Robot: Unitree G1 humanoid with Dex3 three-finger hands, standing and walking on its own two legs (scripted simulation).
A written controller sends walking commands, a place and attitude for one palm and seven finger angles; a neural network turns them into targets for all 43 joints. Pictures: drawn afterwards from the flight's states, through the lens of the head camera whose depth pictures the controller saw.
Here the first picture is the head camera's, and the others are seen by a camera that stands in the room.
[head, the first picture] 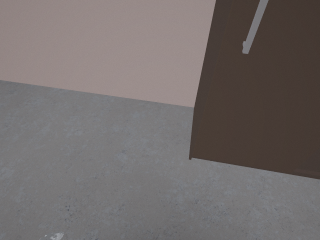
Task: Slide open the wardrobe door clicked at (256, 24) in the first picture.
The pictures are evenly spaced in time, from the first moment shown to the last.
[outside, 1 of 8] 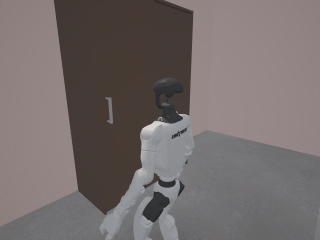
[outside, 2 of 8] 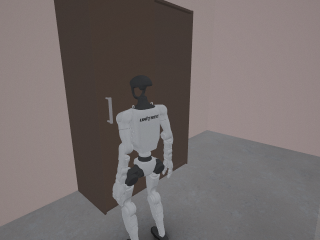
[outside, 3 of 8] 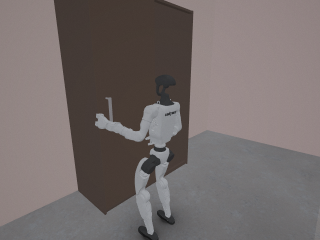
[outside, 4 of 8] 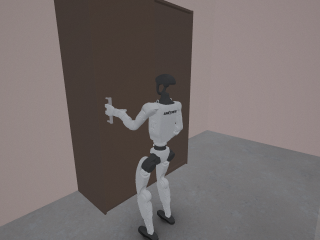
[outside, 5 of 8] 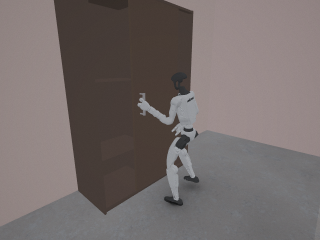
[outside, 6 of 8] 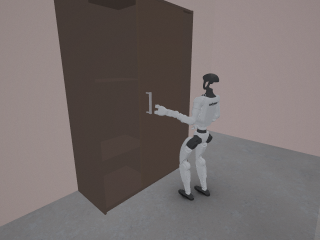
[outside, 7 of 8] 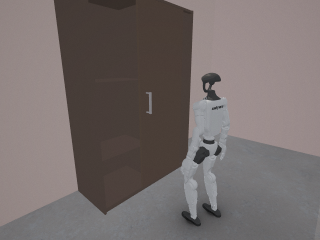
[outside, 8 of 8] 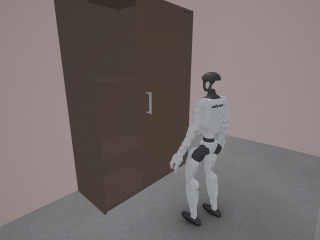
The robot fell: no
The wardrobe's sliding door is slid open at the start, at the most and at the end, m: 0.00 0.46 0.46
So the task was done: yes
